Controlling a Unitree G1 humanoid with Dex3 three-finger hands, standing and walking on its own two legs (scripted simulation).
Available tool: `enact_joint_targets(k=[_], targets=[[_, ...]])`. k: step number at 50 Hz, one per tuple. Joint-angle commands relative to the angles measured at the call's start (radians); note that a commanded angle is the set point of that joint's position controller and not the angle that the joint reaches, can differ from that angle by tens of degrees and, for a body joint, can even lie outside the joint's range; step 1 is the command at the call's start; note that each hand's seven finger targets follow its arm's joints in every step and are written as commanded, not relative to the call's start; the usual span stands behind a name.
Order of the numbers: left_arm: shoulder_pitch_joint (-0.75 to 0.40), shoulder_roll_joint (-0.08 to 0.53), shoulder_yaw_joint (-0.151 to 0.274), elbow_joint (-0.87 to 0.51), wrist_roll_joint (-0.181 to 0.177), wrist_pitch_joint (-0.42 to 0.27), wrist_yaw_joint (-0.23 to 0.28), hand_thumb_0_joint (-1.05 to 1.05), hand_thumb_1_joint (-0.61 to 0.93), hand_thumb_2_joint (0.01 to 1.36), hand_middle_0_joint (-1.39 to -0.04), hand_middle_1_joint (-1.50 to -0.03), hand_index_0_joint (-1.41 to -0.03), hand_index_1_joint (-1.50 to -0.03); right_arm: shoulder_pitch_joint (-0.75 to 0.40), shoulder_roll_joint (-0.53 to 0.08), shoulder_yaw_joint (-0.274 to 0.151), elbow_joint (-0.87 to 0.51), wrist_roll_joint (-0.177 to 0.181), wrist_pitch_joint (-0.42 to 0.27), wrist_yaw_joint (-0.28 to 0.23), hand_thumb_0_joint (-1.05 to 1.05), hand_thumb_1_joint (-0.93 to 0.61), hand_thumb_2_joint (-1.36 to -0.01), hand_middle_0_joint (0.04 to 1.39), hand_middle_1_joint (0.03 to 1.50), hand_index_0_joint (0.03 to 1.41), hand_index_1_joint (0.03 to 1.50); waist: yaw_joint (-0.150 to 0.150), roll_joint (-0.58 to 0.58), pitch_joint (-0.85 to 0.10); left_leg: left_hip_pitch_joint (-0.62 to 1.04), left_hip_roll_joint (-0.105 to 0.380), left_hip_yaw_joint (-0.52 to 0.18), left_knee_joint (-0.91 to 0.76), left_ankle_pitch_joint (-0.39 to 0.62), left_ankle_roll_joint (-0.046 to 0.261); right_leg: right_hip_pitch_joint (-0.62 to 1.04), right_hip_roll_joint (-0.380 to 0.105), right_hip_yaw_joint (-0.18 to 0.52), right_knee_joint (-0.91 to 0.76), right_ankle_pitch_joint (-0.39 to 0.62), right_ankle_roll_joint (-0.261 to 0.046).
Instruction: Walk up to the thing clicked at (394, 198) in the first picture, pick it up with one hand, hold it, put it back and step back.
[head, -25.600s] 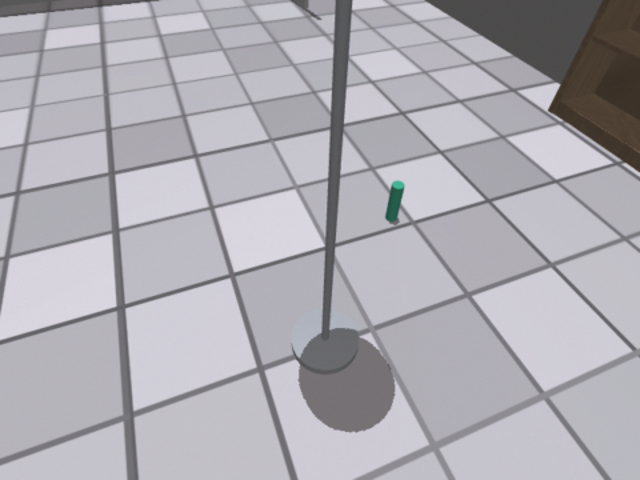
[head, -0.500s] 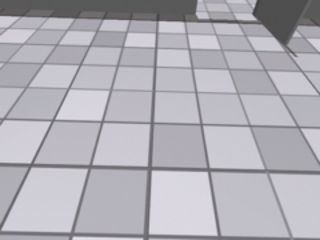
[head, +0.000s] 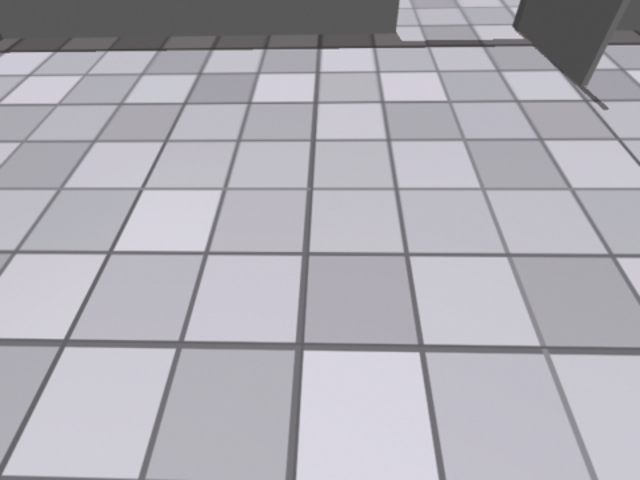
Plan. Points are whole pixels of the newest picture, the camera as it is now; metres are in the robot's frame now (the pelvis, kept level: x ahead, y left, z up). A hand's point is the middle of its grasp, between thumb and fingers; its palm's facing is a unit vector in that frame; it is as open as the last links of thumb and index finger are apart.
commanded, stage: walk up
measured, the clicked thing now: out of the picture -0.09 -1.05 -0.67
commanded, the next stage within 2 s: none
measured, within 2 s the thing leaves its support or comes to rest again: neither
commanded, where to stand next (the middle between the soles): +0.78 +0.06 m, yaw +2 degrees
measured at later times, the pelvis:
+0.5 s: pelvis +0.20 +0.04 +0.00, yaw +5 degrees
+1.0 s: pelvis +0.42 +0.01 +0.01, yaw +4 degrees
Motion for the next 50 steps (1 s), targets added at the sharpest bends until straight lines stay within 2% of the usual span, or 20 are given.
enact_joint_targets(k=[1, 3, 6, 14, 17, 18, 19, 20, 21, 22, 26, 30, 34, 37, 38, 39, 40, 41, 45, 50], targets=[[-0.047, 0.305, 0.054, -0.098, -0.008, -0.022, 0.039, 0.000, 0.900, 0.900, -0.200, -0.300, -0.200, -0.300, -0.112, -0.213, -0.047, -0.137, 0.040, -0.056, 0.002, 0.000, -0.900, -0.900, 0.200, 0.300, 0.200, 0.300, -0.006, -0.104, 0.143, -0.424, 0.009, -0.149, 0.295, 0.127, -0.023, 0.102, -0.330, 0.566, -0.565, -0.629, -0.145], [-0.105, 0.250, 0.043, -0.116, -0.018, -0.032, 0.041, 0.000, 0.900, 0.900, -0.200, -0.300, -0.200, -0.300, -0.014, -0.220, -0.043, -0.089, 0.039, -0.057, 0.013, 0.000, -0.900, -0.900, 0.200, 0.300, 0.200, 0.300, -0.050, -0.146, 0.107, -0.326, 0.025, -0.104, 0.260, 0.238, -0.037, 0.101, -0.229, 0.344, -0.526, -0.409, -0.124], [-0.038, 0.215, 0.040, -0.103, -0.022, -0.045, 0.043, 0.000, 0.900, 0.900, -0.200, -0.300, -0.200, -0.300, -0.031, -0.178, -0.029, -0.105, 0.037, -0.057, 0.036, 0.000, -0.900, -0.900, 0.200, 0.300, 0.200, 0.300, -0.010, -0.143, 0.144, -0.303, 0.021, -0.075, 0.142, 0.309, -0.050, 0.098, -0.184, 0.164, -0.504, -0.228, -0.119], [0.076, 0.249, 0.049, -0.124, -0.020, -0.040, 0.036, 0.000, 0.900, 0.900, -0.200, -0.300, -0.200, -0.300, -0.201, -0.155, -0.019, -0.215, 0.026, -0.071, 0.053, 0.000, -0.900, -0.900, 0.200, 0.300, 0.200, 0.300, 0.059, -0.124, 0.113, -0.185, 0.055, 0.076, -0.181, 0.289, -0.005, 0.209, -0.230, 0.061, -0.368, 0.117, -0.168], [0.055, 0.244, 0.032, -0.139, -0.029, -0.029, 0.038, 0.000, 0.900, 0.900, -0.200, -0.300, -0.200, -0.300, -0.037, -0.163, -0.034, -0.182, 0.022, -0.083, 0.038, 0.000, -0.900, -0.900, 0.200, 0.300, 0.200, 0.300, -0.041, -0.046, 0.016, 0.092, -0.013, 0.147, -0.282, 0.298, 0.031, 0.152, -0.174, -0.042, -0.062, 0.435, -0.146], [0.102, 0.194, 0.012, -0.146, -0.030, -0.024, 0.041, 0.000, 0.900, 0.900, -0.200, -0.300, -0.200, -0.300, 0.129, -0.212, -0.059, -0.142, 0.013, -0.090, 0.024, 0.000, -0.900, -0.900, 0.200, 0.300, 0.200, 0.300, -0.103, 0.073, -0.094, 0.342, -0.021, 0.120, -0.284, 0.238, 0.078, 0.029, -0.109, -0.082, 0.217, 0.424, -0.110], [0.151, 0.114, -0.009, -0.167, -0.049, -0.020, 0.039, 0.000, 0.900, 0.900, -0.200, -0.300, -0.200, -0.300, 0.231, -0.310, -0.094, -0.157, 0.005, -0.096, 0.009, 0.000, -0.900, -0.900, 0.200, 0.300, 0.200, 0.300, -0.136, 0.297, -0.186, 0.559, 0.226, -0.315, -0.375, 0.093, 0.178, -0.258, 0.026, -0.096, 0.533, 0.118, -0.038], [0.120, 0.159, 0.001, -0.174, -0.049, -0.021, 0.045, 0.000, 0.900, 0.900, -0.200, -0.300, -0.200, -0.300, 0.225, -0.361, -0.098, -0.183, 0.038, -0.102, 0.004, 0.000, -0.900, -0.900, 0.200, 0.300, 0.200, 0.300, -0.141, 0.240, -0.229, 0.530, 0.379, -0.685, -0.524, 0.060, 0.264, -0.346, 0.117, 0.082, 0.629, -0.268, -0.048], [0.051, 0.226, 0.001, -0.171, -0.044, -0.020, 0.049, 0.000, 0.900, 0.900, -0.200, -0.300, -0.200, -0.300, 0.171, -0.338, -0.098, -0.191, 0.066, -0.099, -0.001, 0.000, -0.900, -0.900, 0.200, 0.300, 0.200, 0.300, -0.130, 0.077, -0.181, 0.427, 0.374, -0.592, -0.529, 0.052, 0.267, -0.341, 0.043, 0.185, 0.682, -0.224, -0.060], [0.079, 0.205, -0.007, -0.163, -0.055, -0.018, 0.045, 0.000, 0.900, 0.900, -0.200, -0.300, -0.200, -0.300, 0.101, -0.296, -0.074, -0.214, 0.062, -0.099, -0.007, 0.000, -0.900, -0.900, 0.200, 0.300, 0.200, 0.300, -0.078, 0.049, -0.107, 0.363, 0.338, -0.404, -0.501, 0.136, 0.229, -0.350, 0.006, 0.193, 0.682, -0.143, -0.059], [0.148, 0.161, -0.005, -0.112, -0.047, -0.009, 0.021, 0.000, 0.900, 0.900, -0.200, -0.300, -0.200, -0.300, 0.016, -0.217, -0.035, -0.247, 0.049, -0.118, -0.010, 0.000, -0.900, -0.900, 0.200, 0.300, 0.200, 0.300, -0.020, 0.106, 0.014, 0.104, 0.223, -0.091, -0.525, 0.361, 0.179, -0.215, -0.038, 0.130, 0.455, -0.044, -0.013], [0.030, 0.144, -0.005, -0.159, -0.029, -0.011, -0.002, 0.000, 0.900, 0.900, -0.200, -0.300, -0.200, -0.300, 0.039, -0.243, -0.043, -0.270, 0.041, -0.132, -0.006, 0.000, -0.900, -0.900, 0.200, 0.300, 0.200, 0.300, -0.048, 0.124, 0.053, 0.109, 0.254, -0.059, -0.546, 0.295, 0.231, -0.252, -0.073, 0.065, 0.212, -0.007, 0.008], [0.009, 0.144, 0.013, -0.155, -0.027, -0.020, -0.016, 0.000, 0.900, 0.900, -0.200, -0.300, -0.200, -0.300, 0.003, -0.243, -0.038, -0.290, 0.042, -0.129, 0.002, 0.000, -0.900, -0.900, 0.200, 0.300, 0.200, 0.300, -0.024, 0.127, 0.036, 0.027, 0.213, -0.015, -0.508, 0.184, 0.180, -0.091, -0.035, 0.019, 0.067, 0.133, -0.011], [0.104, 0.175, 0.031, -0.125, -0.022, -0.031, -0.007, 0.000, 0.900, 0.900, -0.200, -0.300, -0.200, -0.300, -0.017, -0.213, -0.023, -0.306, 0.045, -0.119, -0.001, 0.000, -0.900, -0.900, 0.200, 0.300, 0.200, 0.300, 0.048, 0.025, -0.018, -0.062, 0.179, 0.028, -0.305, 0.223, 0.127, 0.149, 0.011, -0.011, 0.006, 0.123, -0.030], [0.178, 0.213, 0.049, -0.108, -0.021, -0.041, 0.004, 0.000, 0.900, 0.900, -0.200, -0.300, -0.200, -0.300, 0.025, -0.167, -0.005, -0.303, 0.043, -0.116, -0.001, 0.000, -0.900, -0.900, 0.200, 0.300, 0.200, 0.300, 0.085, -0.108, -0.072, -0.128, 0.116, 0.089, -0.075, 0.279, 0.098, 0.294, 0.009, 0.031, -0.055, 0.027, -0.050], [0.254, 0.302, 0.074, -0.115, -0.016, -0.051, 0.020, 0.000, 0.900, 0.900, -0.200, -0.300, -0.200, -0.300, 0.069, -0.092, 0.020, -0.318, 0.046, -0.117, -0.002, 0.000, -0.900, -0.900, 0.200, 0.300, 0.200, 0.300, 0.107, -0.369, -0.091, -0.278, -0.009, 0.159, 0.249, 0.097, 0.039, 0.364, -0.210, 0.394, -0.225, -0.179, -0.113], [0.237, 0.348, 0.070, -0.141, -0.027, -0.053, 0.024, 0.000, 0.900, 0.900, -0.200, -0.300, -0.200, -0.300, 0.055, -0.151, 0.009, -0.315, 0.049, -0.109, -0.010, 0.000, -0.900, -0.900, 0.200, 0.300, 0.200, 0.300, 0.097, -0.299, -0.071, -0.392, -0.059, 0.083, 0.378, -0.046, 0.018, 0.360, -0.374, 0.727, -0.357, -0.203, -0.240], [0.185, 0.332, 0.061, -0.158, -0.041, -0.049, 0.027, 0.000, 0.900, 0.900, -0.200, -0.300, -0.200, -0.300, 0.030, -0.209, -0.008, -0.291, 0.043, -0.103, -0.019, 0.000, -0.900, -0.900, 0.200, 0.300, 0.200, 0.300, 0.077, -0.176, -0.033, -0.377, 0.004, -0.003, 0.450, -0.025, 0.015, 0.267, -0.391, 0.714, -0.330, -0.146, -0.287], [0.056, 0.236, 0.030, -0.185, -0.050, -0.047, 0.037, 0.000, 0.900, 0.900, -0.200, -0.300, -0.200, -0.300, 0.110, -0.194, -0.006, -0.224, 0.056, -0.095, -0.004, 0.000, -0.900, -0.900, 0.200, 0.300, 0.200, 0.300, -0.007, -0.201, 0.021, -0.264, 0.077, -0.011, 0.284, 0.125, 0.000, 0.081, -0.227, 0.315, -0.310, 0.043, -0.220], [0.084, 0.243, 0.032, -0.213, -0.035, -0.054, 0.032, 0.000, 0.900, 0.900, -0.200, -0.300, -0.200, -0.300, 0.034, -0.157, -0.006, -0.249, 0.033, -0.091, 0.022, 0.000, -0.900, -0.900, 0.200, 0.300, 0.200, 0.300, 0.022, -0.184, 0.014, -0.206, 0.069, 0.060, -0.009, 0.192, -0.025, 0.074, -0.201, 0.192, -0.298, 0.074, -0.229]])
